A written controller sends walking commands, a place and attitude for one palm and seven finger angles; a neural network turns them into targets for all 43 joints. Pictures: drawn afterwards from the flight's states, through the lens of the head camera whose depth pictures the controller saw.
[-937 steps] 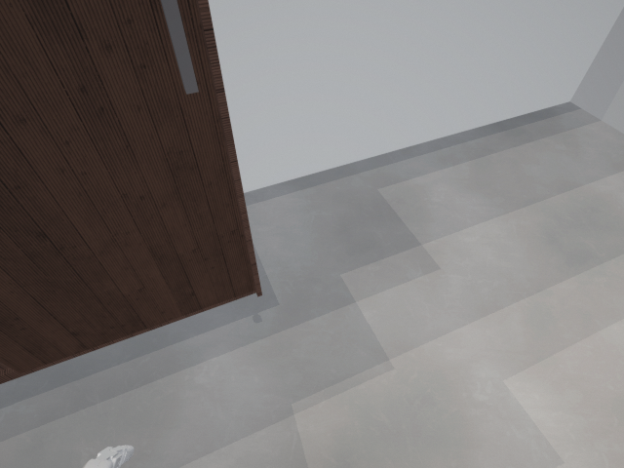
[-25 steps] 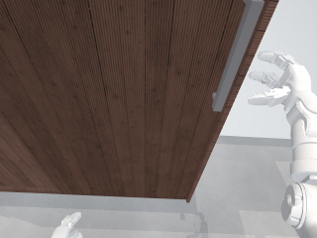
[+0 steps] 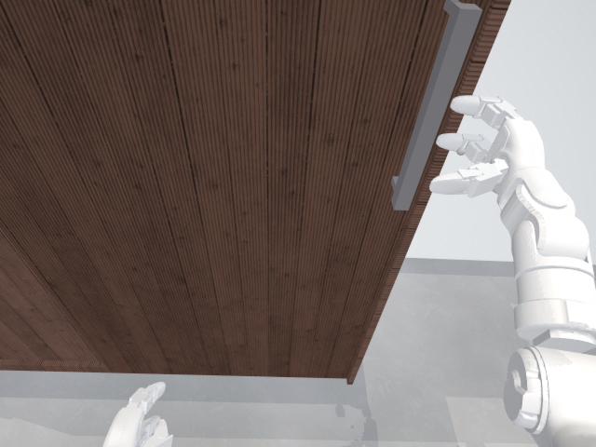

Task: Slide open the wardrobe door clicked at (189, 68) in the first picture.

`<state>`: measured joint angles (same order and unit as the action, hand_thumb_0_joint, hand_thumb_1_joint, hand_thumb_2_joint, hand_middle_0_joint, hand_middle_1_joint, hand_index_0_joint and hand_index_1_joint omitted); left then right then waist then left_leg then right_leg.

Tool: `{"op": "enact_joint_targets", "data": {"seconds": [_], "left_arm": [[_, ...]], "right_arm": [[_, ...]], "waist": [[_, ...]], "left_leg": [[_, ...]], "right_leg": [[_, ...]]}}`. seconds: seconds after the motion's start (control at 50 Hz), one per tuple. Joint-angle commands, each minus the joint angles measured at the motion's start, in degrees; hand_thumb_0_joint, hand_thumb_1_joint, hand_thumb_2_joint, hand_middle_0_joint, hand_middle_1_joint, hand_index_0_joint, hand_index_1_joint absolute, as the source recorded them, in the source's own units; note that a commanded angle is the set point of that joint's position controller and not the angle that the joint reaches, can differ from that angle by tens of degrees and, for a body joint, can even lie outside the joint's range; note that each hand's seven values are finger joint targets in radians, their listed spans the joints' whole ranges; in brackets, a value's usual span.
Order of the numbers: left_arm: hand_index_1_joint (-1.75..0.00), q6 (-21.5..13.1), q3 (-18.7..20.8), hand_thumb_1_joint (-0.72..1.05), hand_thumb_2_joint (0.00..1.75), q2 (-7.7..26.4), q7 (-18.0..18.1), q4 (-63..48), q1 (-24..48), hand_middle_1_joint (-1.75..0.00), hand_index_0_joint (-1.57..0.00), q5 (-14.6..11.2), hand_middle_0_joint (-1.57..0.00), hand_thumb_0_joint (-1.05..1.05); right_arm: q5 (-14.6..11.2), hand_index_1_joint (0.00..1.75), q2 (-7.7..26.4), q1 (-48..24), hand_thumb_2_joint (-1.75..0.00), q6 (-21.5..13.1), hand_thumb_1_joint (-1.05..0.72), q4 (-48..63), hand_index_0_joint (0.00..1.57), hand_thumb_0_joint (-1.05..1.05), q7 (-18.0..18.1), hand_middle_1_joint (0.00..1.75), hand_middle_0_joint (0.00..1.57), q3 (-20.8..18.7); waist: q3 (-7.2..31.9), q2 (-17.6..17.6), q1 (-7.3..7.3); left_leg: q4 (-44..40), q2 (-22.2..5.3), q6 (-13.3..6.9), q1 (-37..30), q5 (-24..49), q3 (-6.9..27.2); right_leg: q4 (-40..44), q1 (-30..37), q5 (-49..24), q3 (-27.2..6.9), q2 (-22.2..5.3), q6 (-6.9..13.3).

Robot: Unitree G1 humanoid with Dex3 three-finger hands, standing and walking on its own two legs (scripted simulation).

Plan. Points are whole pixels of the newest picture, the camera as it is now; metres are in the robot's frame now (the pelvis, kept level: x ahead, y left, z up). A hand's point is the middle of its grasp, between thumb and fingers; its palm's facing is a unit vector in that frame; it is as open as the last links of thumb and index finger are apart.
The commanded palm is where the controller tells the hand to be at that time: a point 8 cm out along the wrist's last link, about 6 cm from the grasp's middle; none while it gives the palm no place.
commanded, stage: feel for the door with the fingertips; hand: right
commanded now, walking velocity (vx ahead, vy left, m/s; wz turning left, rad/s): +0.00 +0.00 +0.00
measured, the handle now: (422, 118) +0.49 -0.12 +0.24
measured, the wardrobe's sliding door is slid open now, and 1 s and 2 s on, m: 0.00 0.00 0.00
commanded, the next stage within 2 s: slide the fingers in behind the handle in 0.36 s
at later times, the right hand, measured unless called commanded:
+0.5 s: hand (447, 139) +0.45 -0.14 +0.24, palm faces -0.03 +1.00 +0.00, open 13.8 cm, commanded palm +0.42 -0.20 +0.24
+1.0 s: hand (443, 143) +0.44 -0.14 +0.24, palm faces -0.03 +1.00 +0.01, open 14.0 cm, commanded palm +0.41 -0.19 +0.24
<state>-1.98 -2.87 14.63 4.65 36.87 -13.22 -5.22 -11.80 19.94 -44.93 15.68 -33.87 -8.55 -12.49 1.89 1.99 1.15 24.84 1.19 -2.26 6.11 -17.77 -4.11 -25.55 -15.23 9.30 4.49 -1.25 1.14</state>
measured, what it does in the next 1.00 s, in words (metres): stands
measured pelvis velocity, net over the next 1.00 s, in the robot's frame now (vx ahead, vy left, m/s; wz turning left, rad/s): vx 0.00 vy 0.01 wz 0.01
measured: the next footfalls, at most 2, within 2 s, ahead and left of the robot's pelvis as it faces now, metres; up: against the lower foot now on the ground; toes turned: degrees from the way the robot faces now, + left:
none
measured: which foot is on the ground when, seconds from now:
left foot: down 0.00-1.00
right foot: down 0.00-1.00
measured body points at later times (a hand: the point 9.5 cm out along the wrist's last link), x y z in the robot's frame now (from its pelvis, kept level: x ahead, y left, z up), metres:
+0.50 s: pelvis +0.00 +0.01 +0.00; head -0.01 +0.02 +0.45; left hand +0.08 +0.27 -0.12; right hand +0.44 -0.20 +0.24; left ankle -0.05 +0.09 -0.74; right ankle +0.05 -0.11 -0.74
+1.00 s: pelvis +0.00 +0.01 +0.00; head -0.01 +0.02 +0.45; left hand +0.13 +0.26 -0.10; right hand +0.43 -0.19 +0.24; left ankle -0.05 +0.09 -0.74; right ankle +0.05 -0.11 -0.74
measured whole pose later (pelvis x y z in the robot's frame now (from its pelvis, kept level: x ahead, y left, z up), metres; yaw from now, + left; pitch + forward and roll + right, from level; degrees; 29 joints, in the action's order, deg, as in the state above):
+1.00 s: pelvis +0.00 +0.01 +0.00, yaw +0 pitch +0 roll +0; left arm -2.3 -1.9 15.2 4.0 37.7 -15.1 -5.2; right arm -11.4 19.0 -47.2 12.0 -38.3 -8.5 -12.7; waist 2.5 2.1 1.5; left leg 25.3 1.6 -2.7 7.1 -18.2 -3.7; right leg -25.7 -15.9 9.6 4.6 -1.7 0.7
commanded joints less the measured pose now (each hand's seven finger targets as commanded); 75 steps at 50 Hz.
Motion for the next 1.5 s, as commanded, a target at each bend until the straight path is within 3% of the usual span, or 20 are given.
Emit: {"op": "enact_joint_targets", "data": {"seconds": [0.0,0.08,0.34,0.38,0.46,0.54,0.56,0.58,0.64,0.7,0.74,0.8,0.84,0.9,0.94,0.96,1.22,1.3,1.34,1.48], "left_arm": [[-0.3,-2.7,2.8,0.9,0.9,7.8,0.4,-6.9,3.9,-0.3,-0.2,0.2,-0.2,0.0],[-0.3,-2.4,2.9,0.9,0.9,8.2,0.6,-6.1,2.8,-0.3,-0.2,0.1,-0.2,0.0],[-0.3,-3.4,3.8,0.9,0.9,9.0,0.3,-5.1,-0.9,-0.3,-0.2,0.5,-0.2,0.0],[-0.3,-3.6,3.8,0.9,0.9,8.8,0.3,-4.9,-1.0,-0.3,-0.2,0.3,-0.2,0.0],[-0.3,-4.0,4.0,0.9,0.9,9.0,0.1,-4.8,-1.3,-0.3,-0.2,0.3,-0.2,0.0],[-0.3,-4.1,4.2,0.9,0.9,9.2,-0.1,-5.4,-1.4,-0.3,-0.2,0.4,-0.2,0.0],[-0.3,-4.0,3.9,0.9,0.9,9.2,-0.1,-5.5,-0.6,-0.3,-0.2,0.2,-0.2,0.0],[-0.3,-4.1,3.9,0.9,0.9,8.8,0.0,-5.4,-0.4,-0.3,-0.2,0.0,-0.2,0.0],[-0.3,-4.0,4.1,0.9,0.9,9.2,0.1,-5.5,-0.8,-0.3,-0.2,0.1,-0.2,0.0],[-0.3,-3.9,3.8,0.9,0.9,8.7,0.0,-5.8,0.1,-0.3,-0.2,0.0,-0.2,0.0],[-0.3,-4.0,4.0,0.9,0.9,8.8,-0.1,-5.9,-0.3,-0.3,-0.2,0.2,-0.2,0.0],[-0.3,-3.7,3.6,0.9,0.9,8.4,-0.2,-6.2,0.9,-0.3,-0.2,0.1,-0.2,0.0],[-0.3,-3.5,3.8,0.9,0.9,8.7,-0.1,-6.0,0.4,-0.3,-0.2,0.3,-0.2,0.0],[-0.3,-3.1,3.4,0.9,0.9,8.1,-0.3,-6.7,1.8,-0.3,-0.2,0.2,-0.2,0.0],[-0.3,-2.9,3.6,0.9,0.9,8.3,-0.2,-6.7,1.7,-0.3,-0.2,0.3,-0.2,0.0],[-0.3,-2.8,3.5,0.9,0.9,8.1,-0.3,-6.9,2.4,-0.3,-0.2,0.3,-0.2,0.0],[-0.3,-1.8,3.1,0.9,0.9,7.8,0.2,-6.2,2.9,-0.3,-0.2,0.4,-0.2,0.0],[-0.3,-2.3,3.2,0.9,0.9,7.4,0.0,-6.2,2.9,-0.3,-0.2,0.7,-0.2,0.0],[-0.3,-2.2,3.4,0.9,0.9,7.8,0.0,-6.0,2.3,-0.3,-0.2,0.9,-0.2,0.0],[-0.3,-2.2,3.4,0.9,0.9,7.4,-0.4,-6.8,3.1,-0.3,-0.2,0.7,-0.2,0.0]], "right_arm": [[-0.8,1.2,10.0,-32.0,-0.3,-5.5,0.5,11.9,0.3,0.0,-0.6,1.2,0.3,-1.3],[-0.7,1.2,10.0,-32.9,-0.3,-4.8,0.5,6.2,0.3,0.0,-0.8,1.2,0.3,-0.8],[0.4,1.2,15.6,-35.2,-0.3,-10.2,0.5,1.4,0.3,0.0,-0.2,1.2,0.3,-5.0],[0.4,1.2,13.1,-37.2,-0.3,-10.1,0.5,0.6,0.3,0.0,-0.7,1.2,0.3,-2.9],[0.4,1.2,14.4,-38.0,-0.3,-10.9,0.5,2.3,0.3,0.0,-1.0,1.2,0.3,-3.9],[-0.4,1.2,15.7,-33.2,-0.3,-11.1,0.5,2.4,0.3,0.0,-1.4,1.2,0.3,-5.8],[-0.2,1.2,15.8,-34.1,-0.3,-11.0,0.5,3.8,0.3,0.0,-1.5,1.2,0.3,-5.4],[-0.1,1.2,13.3,-34.9,-0.3,-10.8,0.5,3.8,0.3,0.0,-1.7,1.2,0.3,-3.2],[0.0,1.2,15.3,-34.0,-0.3,-10.5,0.5,3.5,0.3,0.0,-1.2,1.2,0.3,-4.7],[0.1,1.2,12.6,-35.7,-0.3,-9.8,0.5,5.4,0.3,0.0,-1.1,1.2,0.3,-2.6],[-0.3,1.2,12.6,-33.5,-0.3,-9.7,0.5,5.5,0.3,0.0,-0.8,1.2,0.3,-3.1],[-0.2,1.2,11.4,-33.6,-0.3,-8.9,0.5,6.8,0.3,0.0,-0.5,1.2,0.3,-2.4],[-0.4,1.2,12.9,-32.2,-0.3,-8.5,0.5,6.2,0.3,0.0,-0.1,1.2,0.3,-4.1],[0.0,1.2,11.1,-32.9,-0.3,-7.8,0.5,8.7,0.3,0.0,0.1,1.2,0.3,-2.6],[-0.2,1.2,12.0,-32.0,-0.3,-7.8,0.5,9.2,0.3,0.0,0.3,1.2,0.3,-3.4],[-0.1,1.2,10.6,-32.9,-0.3,-7.6,0.5,10.5,0.3,0.0,0.3,1.2,0.3,-2.2],[-0.4,1.2,7.7,-33.7,-0.3,-5.0,0.5,8.6,0.3,0.0,1.2,1.2,0.3,-0.3],[-0.2,1.2,7.9,-35.6,-0.3,-6.5,0.5,11.6,0.3,0.0,2.0,1.2,0.3,-0.7],[-0.4,1.2,8.7,-32.2,-0.3,-6.8,0.5,9.4,0.3,0.0,2.1,1.2,0.3,-1.9],[0.1,1.2,5.8,-33.9,-0.3,-6.2,0.5,13.0,0.3,0.0,2.9,1.2,0.3,0.3]], "waist": [[16.2,-0.9,0.79],[12.9,-2.3,1.26],[17.1,-3.5,0.63],[15.5,-3.7,1.46],[17.1,-0.5,1.08],[17.3,-4.8,0.33],[16.7,-2.5,0.24],[15.8,-1.8,0.98],[15.8,-4.0,0.75],[15.9,-0.9,1.05],[16.7,-3.4,0.74],[16.9,-1.2,0.52],[16.7,-4.8,0.38],[17.0,-1.6,0.17],[17.3,-4.1,0.12],[17.4,-1.6,0.16],[14.2,-3.4,1.07],[17.8,-0.2,0.75],[17.8,-4.7,0.29],[18.0,-1.4,0.18]], "left_leg": [[-4.2,-0.3,1.0,7.6,20.2,3.2],[-5.0,-0.5,1.4,9.1,17.8,3.4],[-4.2,-0.7,1.7,5.8,21.2,3.8],[-4.3,-0.6,1.8,7.5,21.0,4.0],[-3.9,-0.6,1.6,7.3,22.1,4.2],[-3.8,-0.6,2.0,5.5,23.2,3.9],[-3.6,-0.7,1.9,5.7,23.1,4.2],[-3.8,-0.6,1.9,7.2,22.3,4.2],[-4.2,-0.4,2.0,7.2,20.4,3.9],[-4.0,-0.4,1.7,8.7,19.6,4.0],[-4.0,-0.2,1.7,7.8,20.6,3.5],[-3.6,-0.4,1.5,7.9,20.7,3.8],[-3.9,-0.3,1.9,6.8,22.2,3.5],[-3.4,-0.5,1.6,6.5,23.5,3.8],[-3.6,-0.4,1.8,5.7,23.9,3.6],[-3.2,-0.6,1.5,5.9,24.4,3.7],[-4.4,-0.3,1.6,8.4,19.9,3.4],[-3.8,-0.3,1.1,7.2,21.6,3.4],[-4.0,-0.2,1.4,5.7,22.5,3.1],[-3.7,-0.2,1.1,6.1,22.2,3.2]], "right_leg": [[0.2,17.8,-10.4,-4.9,0.7,2.2],[0.6,15.1,-7.2,-4.7,0.8,2.4],[-0.1,13.9,-9.1,-3.9,0.9,2.7],[-0.1,13.8,-8.2,-4.0,0.9,2.8],[-0.6,14.8,-9.4,-3.8,1.0,2.8],[-0.5,13.5,-9.5,-3.6,1.0,3.0],[-0.3,13.4,-9.1,-3.5,1.1,2.9],[-0.5,13.9,-8.7,-3.4,1.1,2.9],[-0.4,13.7,-8.0,-3.6,0.8,3.0],[-0.5,15.1,-7.7,-3.9,0.9,2.7],[-0.6,15.3,-9.1,-3.9,0.6,2.8],[-0.5,15.6,-9.0,-4.1,0.8,2.6],[-0.7,14.8,-9.9,-3.8,0.9,2.9],[-0.7,15.4,-10.8,-3.8,1.0,2.7],[-0.7,15.4,-11.3,-3.7,0.9,2.8],[-0.6,15.9,-11.8,-3.9,1.0,2.7],[-0.1,15.1,-8.7,-4.4,1.0,2.6],[-0.5,17.7,-11.4,-4.7,1.0,2.4],[-0.4,16.4,-11.8,-4.5,0.8,2.6],[0.1,17.5,-12.0,-4.5,0.8,2.4]]}}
